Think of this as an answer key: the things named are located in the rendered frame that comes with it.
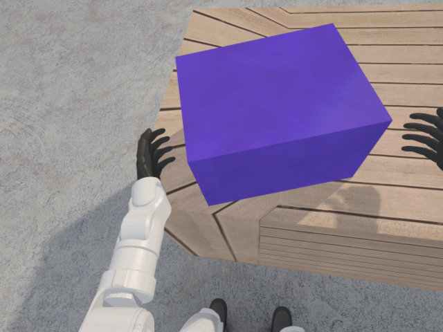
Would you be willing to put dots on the left robot shin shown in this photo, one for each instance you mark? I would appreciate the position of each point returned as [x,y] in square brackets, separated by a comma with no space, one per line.
[208,310]

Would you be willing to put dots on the robot left upper arm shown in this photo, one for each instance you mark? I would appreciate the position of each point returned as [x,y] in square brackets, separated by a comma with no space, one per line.
[119,319]

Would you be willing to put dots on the left robot hand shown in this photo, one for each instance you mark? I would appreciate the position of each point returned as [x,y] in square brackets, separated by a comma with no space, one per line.
[147,161]

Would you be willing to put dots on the left robot foot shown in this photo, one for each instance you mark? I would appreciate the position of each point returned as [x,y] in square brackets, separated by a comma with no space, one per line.
[219,306]

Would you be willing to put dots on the right robot hand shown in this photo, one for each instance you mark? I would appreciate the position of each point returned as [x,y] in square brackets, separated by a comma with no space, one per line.
[437,133]

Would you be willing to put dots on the robot left forearm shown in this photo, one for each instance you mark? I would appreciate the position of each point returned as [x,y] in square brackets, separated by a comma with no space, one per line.
[130,281]

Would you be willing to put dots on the carton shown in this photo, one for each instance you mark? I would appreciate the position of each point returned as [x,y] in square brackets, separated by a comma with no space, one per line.
[276,114]

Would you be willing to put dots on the pedestal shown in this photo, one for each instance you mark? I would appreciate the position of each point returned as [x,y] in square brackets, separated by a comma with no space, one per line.
[384,224]

